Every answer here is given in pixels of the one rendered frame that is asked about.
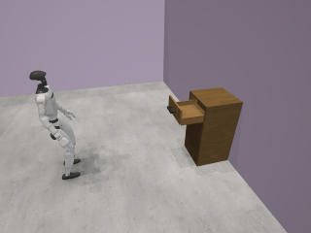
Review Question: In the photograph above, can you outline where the robot left hand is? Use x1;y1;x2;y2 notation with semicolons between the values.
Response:
64;110;76;120

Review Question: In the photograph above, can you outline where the drawer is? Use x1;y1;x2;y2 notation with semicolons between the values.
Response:
168;95;206;126

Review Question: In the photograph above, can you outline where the robot left forearm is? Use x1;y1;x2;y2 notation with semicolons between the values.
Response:
55;101;66;113

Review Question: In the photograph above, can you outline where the robot right upper arm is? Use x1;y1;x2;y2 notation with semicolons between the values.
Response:
36;94;50;122

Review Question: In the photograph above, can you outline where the cabinet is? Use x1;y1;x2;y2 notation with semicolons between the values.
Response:
184;87;243;167

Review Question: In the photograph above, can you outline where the left robot thigh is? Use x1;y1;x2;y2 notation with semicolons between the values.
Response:
59;117;75;145

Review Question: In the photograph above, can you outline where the robot right foot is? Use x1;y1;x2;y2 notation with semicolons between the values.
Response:
62;172;81;180

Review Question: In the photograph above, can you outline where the handle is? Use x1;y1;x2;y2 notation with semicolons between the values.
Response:
167;106;176;114

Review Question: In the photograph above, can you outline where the robot right hand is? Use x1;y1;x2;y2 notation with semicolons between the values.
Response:
58;137;75;152

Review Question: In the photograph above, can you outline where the robot right forearm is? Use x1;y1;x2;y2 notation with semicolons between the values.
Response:
41;117;63;141

